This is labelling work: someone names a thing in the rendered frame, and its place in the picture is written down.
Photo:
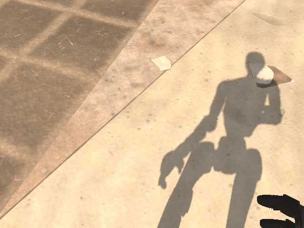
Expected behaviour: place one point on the right robot hand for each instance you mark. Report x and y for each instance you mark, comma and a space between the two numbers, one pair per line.
285, 204

